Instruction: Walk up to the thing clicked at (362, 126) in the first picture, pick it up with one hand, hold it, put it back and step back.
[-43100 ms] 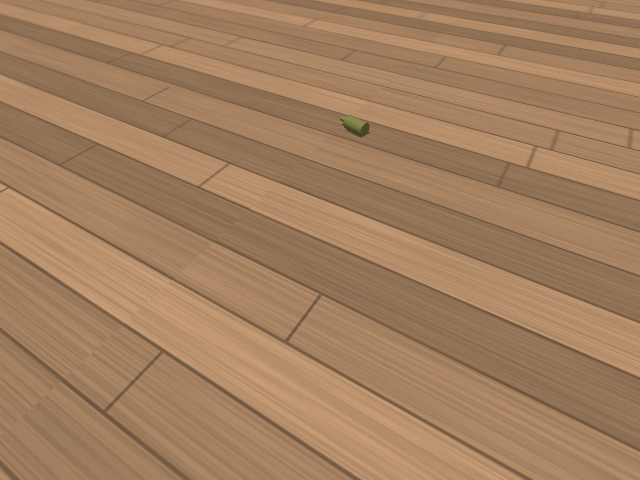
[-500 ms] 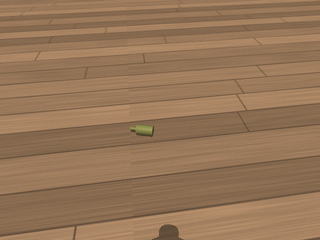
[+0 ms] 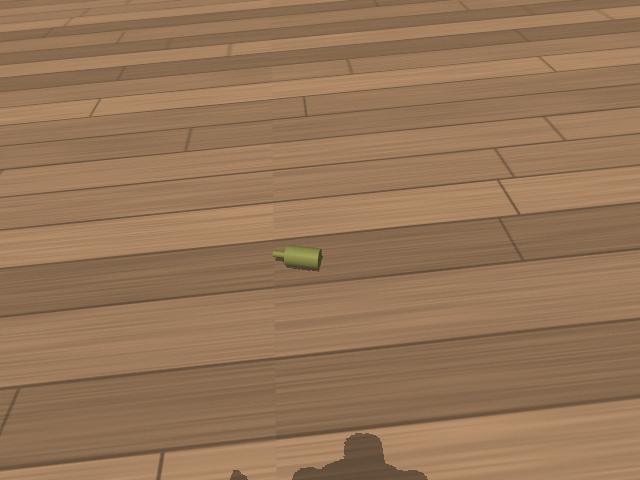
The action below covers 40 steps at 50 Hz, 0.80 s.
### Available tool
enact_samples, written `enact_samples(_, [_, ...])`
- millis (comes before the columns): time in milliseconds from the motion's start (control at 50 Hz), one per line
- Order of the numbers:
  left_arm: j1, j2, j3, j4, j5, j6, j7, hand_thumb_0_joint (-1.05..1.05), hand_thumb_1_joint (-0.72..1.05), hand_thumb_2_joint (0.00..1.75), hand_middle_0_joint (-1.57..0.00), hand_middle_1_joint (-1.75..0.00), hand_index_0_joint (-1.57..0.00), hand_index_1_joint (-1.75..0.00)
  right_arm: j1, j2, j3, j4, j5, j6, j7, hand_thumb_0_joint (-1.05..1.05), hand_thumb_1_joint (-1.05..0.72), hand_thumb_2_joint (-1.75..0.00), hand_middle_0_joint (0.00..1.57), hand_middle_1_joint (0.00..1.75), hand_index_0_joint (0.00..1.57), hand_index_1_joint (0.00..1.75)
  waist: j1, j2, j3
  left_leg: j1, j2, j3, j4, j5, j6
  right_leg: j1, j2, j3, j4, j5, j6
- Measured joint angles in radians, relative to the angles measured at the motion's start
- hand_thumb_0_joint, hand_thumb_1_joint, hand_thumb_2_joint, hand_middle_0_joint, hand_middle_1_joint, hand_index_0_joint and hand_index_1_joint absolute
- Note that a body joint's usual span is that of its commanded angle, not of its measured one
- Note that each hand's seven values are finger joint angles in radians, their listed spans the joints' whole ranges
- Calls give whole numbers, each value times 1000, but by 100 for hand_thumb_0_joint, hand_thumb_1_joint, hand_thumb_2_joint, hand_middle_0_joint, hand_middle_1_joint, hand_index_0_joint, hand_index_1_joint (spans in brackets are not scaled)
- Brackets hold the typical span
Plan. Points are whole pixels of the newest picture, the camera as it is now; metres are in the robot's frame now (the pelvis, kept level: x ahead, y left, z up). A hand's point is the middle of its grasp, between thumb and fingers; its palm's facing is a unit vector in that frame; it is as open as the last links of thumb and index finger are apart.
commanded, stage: step back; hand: left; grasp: from above
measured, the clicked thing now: (296, 256) +1.07 +0.20 -0.72
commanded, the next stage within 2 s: stand in 0.22 s
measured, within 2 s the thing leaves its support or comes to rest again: neither
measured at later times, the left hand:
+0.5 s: hand out of the picture +0.13 +0.28 -0.14, palm faces -0.02 -0.95 -0.31, open 7.4 cm
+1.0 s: hand out of the picture +0.11 +0.27 -0.13, palm faces -0.03 -0.93 -0.36, open 7.4 cm
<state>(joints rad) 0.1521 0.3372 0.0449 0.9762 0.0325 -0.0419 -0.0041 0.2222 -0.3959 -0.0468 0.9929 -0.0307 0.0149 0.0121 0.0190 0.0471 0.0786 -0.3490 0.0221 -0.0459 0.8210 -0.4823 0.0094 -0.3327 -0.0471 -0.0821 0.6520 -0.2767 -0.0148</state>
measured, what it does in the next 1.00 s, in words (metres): steps on the spot: left foot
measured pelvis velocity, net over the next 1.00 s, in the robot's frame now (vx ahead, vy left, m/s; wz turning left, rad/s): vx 0.02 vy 0.01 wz -0.01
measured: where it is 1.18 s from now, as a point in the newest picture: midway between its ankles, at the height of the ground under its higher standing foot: outside the picture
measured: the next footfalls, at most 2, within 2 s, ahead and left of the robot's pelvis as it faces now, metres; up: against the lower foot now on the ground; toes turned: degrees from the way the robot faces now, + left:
left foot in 0.06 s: +0.06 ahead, +0.15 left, +0.00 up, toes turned +1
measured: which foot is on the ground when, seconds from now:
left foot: up 0.00-0.04, down 0.06-1.00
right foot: down 0.00-1.00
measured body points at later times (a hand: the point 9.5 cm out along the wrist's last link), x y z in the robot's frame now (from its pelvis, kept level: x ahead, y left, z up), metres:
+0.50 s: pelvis +0.04 +0.03 +0.02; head +0.05 +0.04 +0.47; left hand +0.13 +0.33 -0.12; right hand +0.15 -0.27 -0.10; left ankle +0.02 +0.15 -0.72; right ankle +0.05 -0.12 -0.72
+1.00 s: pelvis +0.02 +0.01 +0.03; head +0.03 +0.01 +0.48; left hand +0.11 +0.32 -0.10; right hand +0.10 -0.29 -0.11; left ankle +0.02 +0.15 -0.72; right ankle +0.05 -0.12 -0.72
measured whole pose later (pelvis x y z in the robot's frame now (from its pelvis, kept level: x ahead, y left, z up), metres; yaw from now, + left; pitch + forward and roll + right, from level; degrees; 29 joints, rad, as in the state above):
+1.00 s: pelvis +0.02 +0.01 +0.03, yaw -1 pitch -3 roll +0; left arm 0.09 0.36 -0.01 1.14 0.01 -0.02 -0.01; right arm 0.09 -0.35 -0.01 1.14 -0.01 0.00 0.02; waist 0.00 0.00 0.06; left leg -0.07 0.04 0.02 0.31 -0.18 -0.03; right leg -0.13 -0.04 -0.05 0.34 -0.15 0.02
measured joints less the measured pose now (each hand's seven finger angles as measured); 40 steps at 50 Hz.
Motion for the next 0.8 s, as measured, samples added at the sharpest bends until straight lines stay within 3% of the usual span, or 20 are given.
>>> enact_samples(60, [-18,18,3,7,-6,14,3,1,90,90,-20,-31,-20,-31,-7,3,-2,18,-2,-6,0,0,-91,-89,20,30,20,30,-3,-17,1,40,9,33,-131,96,-8,-16,-24,3,38,-28,17])
enact_samples(100, [-29,33,6,14,-14,26,7,1,90,90,-20,-31,-20,-31,-20,17,-3,37,-8,-11,-5,0,-91,-89,20,30,20,30,1,-55,12,63,-17,61,-166,159,-23,-23,-52,30,64,-44,31])
enact_samples(160, [-35,37,2,32,-28,35,10,1,90,90,-20,-30,-20,-30,-35,23,8,55,-5,-11,-4,0,-91,-89,20,30,20,30,-4,-50,3,62,-5,65,-161,138,-19,-9,-27,47,29,-44,25])
enact_samples(220, [-45,48,-1,51,-28,30,10,1,90,90,-20,-30,-20,-30,-62,36,18,74,2,-8,-4,1,-91,-89,20,30,21,30,-9,-52,5,73,6,61,-165,129,-16,21,-13,46,-18,-14,45])
enact_samples(460, [-69,21,-48,126,-32,30,-3,1,91,90,-20,-30,-20,-30,-153,57,39,89,19,-42,-1,1,-91,-89,20,30,21,30,-3,-76,-8,205,-9,72,-349,196,-12,146,-22,48,-189,44,61])
enact_samples(800, [-69,17,-53,163,-21,22,-2,1,91,90,-20,-30,-20,-30,-174,50,35,122,20,-24,5,0,-91,-89,20,30,21,30,-8,-45,-11,274,1,68,-491,280,-30,202,-9,40,-298,108,46])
